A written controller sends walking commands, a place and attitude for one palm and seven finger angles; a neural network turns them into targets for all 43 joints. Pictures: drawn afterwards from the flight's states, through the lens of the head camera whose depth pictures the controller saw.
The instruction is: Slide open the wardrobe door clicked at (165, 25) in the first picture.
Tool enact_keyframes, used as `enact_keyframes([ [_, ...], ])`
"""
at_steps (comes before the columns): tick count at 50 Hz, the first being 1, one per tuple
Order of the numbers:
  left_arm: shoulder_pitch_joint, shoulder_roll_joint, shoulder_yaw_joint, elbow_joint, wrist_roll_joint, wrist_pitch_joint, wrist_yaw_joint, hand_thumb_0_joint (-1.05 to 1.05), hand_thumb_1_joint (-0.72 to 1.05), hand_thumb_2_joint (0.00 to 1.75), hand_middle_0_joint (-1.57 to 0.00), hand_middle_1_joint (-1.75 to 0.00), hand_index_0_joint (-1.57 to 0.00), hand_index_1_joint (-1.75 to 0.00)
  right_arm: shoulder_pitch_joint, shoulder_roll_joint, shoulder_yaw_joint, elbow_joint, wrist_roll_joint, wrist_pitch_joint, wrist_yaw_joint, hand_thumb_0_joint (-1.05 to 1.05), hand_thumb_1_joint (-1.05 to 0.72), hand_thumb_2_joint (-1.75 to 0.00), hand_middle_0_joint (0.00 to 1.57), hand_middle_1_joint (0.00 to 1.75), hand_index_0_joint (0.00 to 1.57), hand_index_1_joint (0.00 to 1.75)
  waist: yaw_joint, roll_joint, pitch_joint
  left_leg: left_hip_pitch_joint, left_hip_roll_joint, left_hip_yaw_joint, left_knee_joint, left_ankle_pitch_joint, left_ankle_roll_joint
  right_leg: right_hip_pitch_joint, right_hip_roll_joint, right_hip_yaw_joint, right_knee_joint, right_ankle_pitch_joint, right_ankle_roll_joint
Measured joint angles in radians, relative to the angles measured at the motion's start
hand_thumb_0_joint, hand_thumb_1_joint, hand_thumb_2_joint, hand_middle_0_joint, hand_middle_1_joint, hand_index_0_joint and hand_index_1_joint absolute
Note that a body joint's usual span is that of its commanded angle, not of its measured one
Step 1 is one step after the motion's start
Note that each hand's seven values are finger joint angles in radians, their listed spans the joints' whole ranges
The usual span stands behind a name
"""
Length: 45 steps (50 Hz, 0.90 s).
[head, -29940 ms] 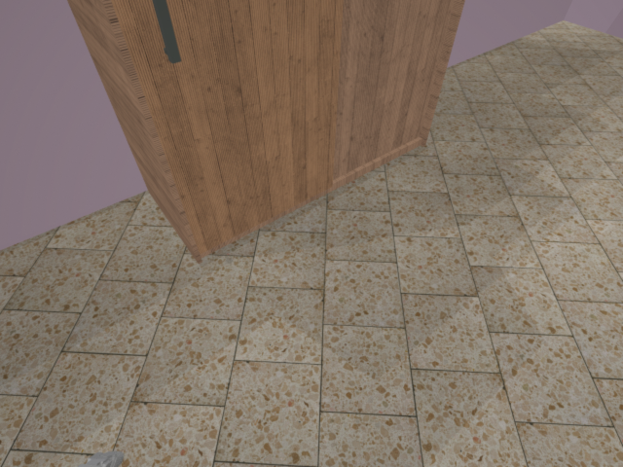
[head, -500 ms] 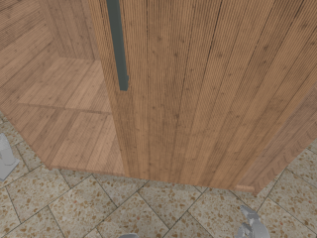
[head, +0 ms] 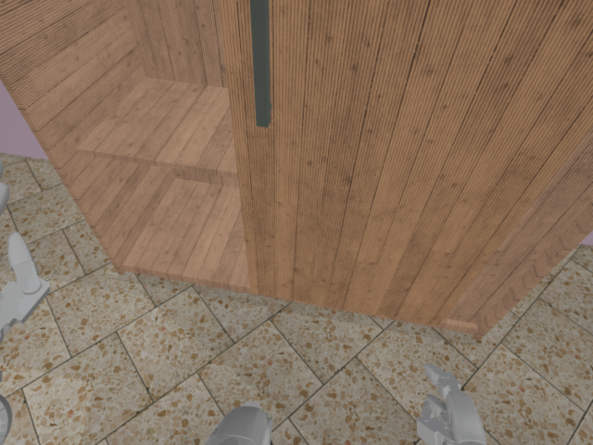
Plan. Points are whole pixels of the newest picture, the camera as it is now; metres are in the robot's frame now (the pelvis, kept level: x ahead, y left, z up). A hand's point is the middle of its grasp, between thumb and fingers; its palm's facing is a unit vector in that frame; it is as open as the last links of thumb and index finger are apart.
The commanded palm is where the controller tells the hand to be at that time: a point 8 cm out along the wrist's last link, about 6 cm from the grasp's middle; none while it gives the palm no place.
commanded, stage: stop stepping back and stand still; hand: left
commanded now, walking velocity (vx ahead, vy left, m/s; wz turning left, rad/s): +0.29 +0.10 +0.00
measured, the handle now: (263, 34) +0.68 +0.16 +0.23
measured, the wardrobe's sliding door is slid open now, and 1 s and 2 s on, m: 0.52 0.52 0.52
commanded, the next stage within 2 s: let the arm hang, fingers relaxed in 0.70 s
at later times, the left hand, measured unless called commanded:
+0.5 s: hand out of the picture +0.13 +0.27 +0.18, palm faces +0.39 -0.81 -0.44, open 7.4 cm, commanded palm +0.07 +0.31 +0.19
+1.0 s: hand out of the picture +0.10 +0.26 -0.10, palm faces +0.00 -0.95 -0.32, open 7.4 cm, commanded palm none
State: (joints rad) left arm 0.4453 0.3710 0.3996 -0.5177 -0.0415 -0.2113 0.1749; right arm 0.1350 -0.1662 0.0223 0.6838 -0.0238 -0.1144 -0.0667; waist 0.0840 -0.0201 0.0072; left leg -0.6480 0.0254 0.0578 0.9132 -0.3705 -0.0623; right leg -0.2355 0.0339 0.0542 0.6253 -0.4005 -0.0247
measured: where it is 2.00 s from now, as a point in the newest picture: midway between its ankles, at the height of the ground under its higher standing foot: outside the picture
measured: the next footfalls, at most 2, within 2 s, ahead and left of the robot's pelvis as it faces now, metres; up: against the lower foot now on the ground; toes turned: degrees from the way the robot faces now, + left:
left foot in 0.14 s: +0.00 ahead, +0.12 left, +0.00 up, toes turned +2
right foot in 0.44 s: -0.07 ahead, -0.06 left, +0.00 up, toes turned -7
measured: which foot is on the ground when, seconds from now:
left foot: up 0.00-0.12, down 0.14-0.44, up 0.46-0.66, down 0.68-1.00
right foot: down 0.00-0.18, up 0.20-0.42, down 0.44-1.00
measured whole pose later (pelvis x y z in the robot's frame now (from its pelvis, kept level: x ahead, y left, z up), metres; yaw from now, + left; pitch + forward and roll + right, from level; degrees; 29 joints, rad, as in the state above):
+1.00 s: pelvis -0.08 +0.05 +0.00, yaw -2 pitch -1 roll +0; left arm 0.22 0.25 0.05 0.58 0.03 0.06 0.02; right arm 0.18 -0.22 0.00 0.82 -0.03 0.02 0.01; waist -0.03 0.02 -0.01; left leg -0.37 0.02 0.06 0.68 -0.29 0.02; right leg -0.25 -0.04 -0.08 0.69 -0.42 -0.01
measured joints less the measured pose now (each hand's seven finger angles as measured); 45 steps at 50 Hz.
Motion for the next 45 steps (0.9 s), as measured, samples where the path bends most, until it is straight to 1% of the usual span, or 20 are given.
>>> enact_keyframes([
  [3,0.012,0.002,-0.017,0.019,0.011,0.024,-0.008,0.01,0.89,0.9,-0.21,-0.3,-0.21,-0.3,0.017,0.012,0.019,-0.003,0.013,0.022,-0.011,0.01,-0.9,-0.9,0.2,0.3,0.2,0.3,-0.006,-0.056,-0.017,0.106,-0.037,0.012,0.027,-0.034,0.006,0.015,-0.034,0.042,-0.098,0.083,0.024],
  [5,0.017,0.012,-0.015,0.042,0.016,0.04,-0.009,0.01,0.89,0.9,-0.21,-0.3,-0.21,-0.3,0.028,0.006,0.021,-0.033,0.019,0.019,-0.018,0.01,-0.9,-0.9,0.2,0.3,0.2,0.3,-0.033,-0.068,-0.028,0.222,-0.042,0.023,-0.124,0.01,0.023,0.006,-0.043,0.055,-0.13,0.116,0.033],
  [7,0.02,0.018,-0.019,0.048,0.014,0.06,-0.01,0.01,0.89,0.9,-0.21,-0.3,-0.21,-0.3,0.042,-0.025,0.012,-0.078,0.027,0.009,-0.022,0.01,-0.9,-0.9,0.2,0.3,0.2,0.3,-0.07,-0.025,-0.038,0.347,-0.011,0.013,-0.322,0.171,0.048,-0.017,-0.017,0.039,-0.122,0.125,0.046],
  [8,0.017,0.026,-0.022,0.045,0.012,0.067,-0.013,0.01,0.89,0.9,-0.21,-0.3,-0.21,-0.3,0.045,-0.038,0.0,-0.09,0.032,0.004,-0.024,0.01,-0.9,-0.9,0.2,0.3,0.2,0.3,-0.09,-0.005,-0.039,0.373,-0.003,0.002,-0.378,0.114,0.079,-0.035,-0.005,0.026,-0.106,0.122,0.052],
  [9,0.013,0.042,-0.019,0.047,0.01,0.071,-0.017,0.01,0.89,0.9,-0.21,-0.3,-0.21,-0.3,0.041,-0.035,-0.012,-0.088,0.039,0.005,-0.025,0.01,-0.9,-0.9,0.2,0.3,0.2,0.3,-0.1,-0.021,-0.028,0.373,-0.014,0.006,-0.384,0.078,0.096,-0.044,-0.015,0.028,-0.094,0.121,0.055],
  [11,0.044,0.065,0.001,0.038,0.001,0.073,-0.018,0.01,0.89,0.9,-0.21,-0.3,-0.21,-0.3,0.041,-0.026,-0.014,-0.092,0.034,0.008,-0.026,0.01,-0.9,-0.9,0.2,0.3,0.2,0.3,-0.104,-0.056,-0.014,0.383,-0.025,0.033,-0.406,0.098,0.102,-0.066,-0.029,0.017,-0.045,0.086,0.049],
  [13,0.087,0.07,0.016,0.018,0.0,0.068,-0.017,0.01,0.89,0.9,-0.21,-0.3,-0.21,-0.3,0.056,-0.023,-0.013,-0.098,0.021,-0.008,-0.023,0.01,-0.9,-0.9,0.2,0.3,0.2,0.3,-0.109,-0.06,-0.009,0.398,-0.018,0.05,-0.449,0.145,0.098,-0.093,-0.023,-0.017,0.045,0.029,0.044],
  [16,0.132,0.07,0.017,-0.015,0.002,0.051,-0.012,0.01,0.89,0.9,-0.21,-0.3,-0.21,-0.3,0.094,-0.026,-0.01,-0.093,0.018,-0.027,-0.017,0.01,-0.9,-0.9,0.2,0.3,0.2,0.3,-0.105,-0.045,-0.016,0.412,0.001,0.059,-0.496,0.185,0.101,-0.082,-0.013,-0.079,0.062,0.001,0.038],
  [20,0.132,0.067,0.01,0.005,0.006,0.045,-0.002,0.01,0.89,0.9,-0.21,-0.3,-0.21,-0.3,0.133,-0.03,-0.004,-0.077,0.013,-0.005,-0.024,0.01,-0.9,-0.9,0.2,0.3,0.2,0.3,-0.105,-0.013,-0.04,0.391,0.017,0.059,-0.482,0.167,0.095,0.011,-0.004,-0.157,-0.079,-0.032,0.007],
  [22,0.109,0.072,0.013,0.027,0.012,0.053,0.001,0.01,0.89,0.9,-0.21,-0.3,-0.21,-0.3,0.142,-0.036,-0.007,-0.08,0.008,0.016,-0.025,0.01,-0.9,-0.9,0.2,0.3,0.2,0.3,-0.107,-0.005,-0.051,0.328,0.013,0.056,-0.381,0.061,0.09,0.044,-0.003,-0.146,-0.153,-0.028,-0.039],
  [24,0.076,0.063,0.012,0.043,0.01,0.056,0.001,0.01,0.89,0.9,-0.21,-0.3,-0.21,-0.3,0.129,-0.044,-0.014,-0.056,0.008,0.03,-0.02,0.01,-0.9,-0.9,0.2,0.3,0.2,0.3,-0.091,0.004,-0.035,0.254,0.012,0.035,-0.192,-0.012,0.073,0.022,-0.003,-0.138,-0.146,0.13,-0.062],
  [26,0.055,0.042,0.004,0.06,0.006,0.046,0.002,0.01,0.89,0.9,-0.21,-0.3,-0.21,-0.3,0.128,-0.049,-0.02,-0.021,0.013,0.035,-0.011,0.01,-0.9,-0.9,0.2,0.3,0.2,0.3,-0.083,0.007,-0.028,0.204,0.012,0.009,-0.034,-0.042,0.061,0.024,-0.003,-0.13,-0.126,0.146,-0.051],
  [28,0.052,0.019,-0.004,0.072,0.004,0.041,0.002,0.01,0.89,0.9,-0.21,-0.3,-0.21,-0.3,0.141,-0.048,-0.022,-0.004,0.019,0.042,-0.01,0.01,-0.9,-0.9,0.2,0.3,0.2,0.3,-0.086,0.002,-0.036,0.19,0.024,0.008,0.001,-0.031,0.057,0.035,-0.008,-0.125,-0.129,0.127,-0.036],
  [32,0.048,0.0,-0.022,0.073,0.006,0.037,0.002,0.01,0.89,0.9,-0.21,-0.3,-0.21,-0.3,0.163,-0.052,-0.023,0.003,0.021,0.034,-0.025,0.01,-0.9,-0.9,0.2,0.3,0.2,0.3,-0.1,-0.014,-0.035,0.268,0.049,0.029,-0.183,0.008,0.066,0.041,-0.025,-0.126,-0.102,0.104,-0.024],
  [34,0.05,0.0,-0.027,0.059,0.005,0.033,0.0,0.01,0.89,0.9,-0.21,-0.3,-0.21,-0.3,0.169,-0.068,-0.027,-0.01,0.02,0.022,-0.033,0.01,-0.9,-0.9,0.2,0.3,0.2,0.3,-0.11,0.004,-0.031,0.322,0.056,0.016,-0.298,0.016,0.077,0.023,-0.024,-0.136,-0.052,0.074,-0.012],
  [36,0.048,0.013,-0.014,0.056,0.003,0.028,-0.003,0.01,0.89,0.9,-0.21,-0.3,-0.21,-0.3,0.153,-0.067,-0.031,-0.013,0.019,0.017,-0.04,0.01,-0.9,-0.9,0.2,0.3,0.2,0.3,-0.114,0.003,-0.013,0.315,0.051,0.018,-0.295,0.129,0.071,0.002,-0.031,-0.127,0.01,0.03,-0.002],
  [38,0.052,0.032,0.009,0.066,0.005,0.03,-0.007,0.01,0.89,0.9,-0.21,-0.3,-0.21,-0.3,0.139,-0.049,-0.029,-0.016,0.019,0.015,-0.042,0.01,-0.9,-0.9,0.2,0.3,0.2,0.3,-0.115,-0.009,-0.007,0.314,0.04,0.03,-0.289,0.13,0.065,-0.013,-0.033,-0.107,0.051,-0.026,0.004],
  [40,0.051,0.048,0.027,0.072,0.01,0.034,-0.008,0.01,0.89,0.9,-0.21,-0.3,-0.21,-0.3,0.135,-0.03,-0.022,-0.026,0.018,0.002,-0.038,0.01,-0.9,-0.9,0.2,0.3,0.2,0.3,-0.117,-0.009,-0.003,0.316,0.029,0.027,-0.304,0.127,0.061,-0.002,-0.032,-0.106,0.019,-0.003,0.003],
  [42,-0.014,0.052,-0.026,0.207,0.046,0.035,-0.052,0.01,0.89,0.9,-0.21,-0.3,-0.21,-0.3,0.123,-0.043,-0.031,0.012,0.014,-0.013,0.01,0.01,-0.9,-0.9,0.2,0.3,0.2,0.3,-0.099,0.026,-0.024,0.283,0.025,0.016,-0.287,0.124,0.06,-0.019,-0.037,-0.121,0.007,0.072,0.0],
  [45,-0.141,-0.001,-0.173,0.565,0.066,0.144,-0.119,0.0,0.9,0.9,-0.2,-0.3,-0.2,-0.3,0.087,-0.071,-0.036,0.086,0.01,0.052,0.054,0.01,-0.9,-0.9,0.2,0.3,0.2,0.3,-0.086,0.079,-0.063,0.248,0.016,0.0,-0.245,0.102,0.064,-0.038,-0.046,-0.137,0.039,0.013,0.004],
])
